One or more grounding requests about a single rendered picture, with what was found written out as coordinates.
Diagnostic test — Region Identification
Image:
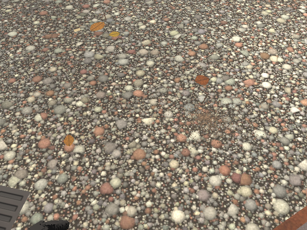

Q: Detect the robot left hand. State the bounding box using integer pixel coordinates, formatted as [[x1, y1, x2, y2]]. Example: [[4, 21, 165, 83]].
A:
[[28, 219, 70, 230]]

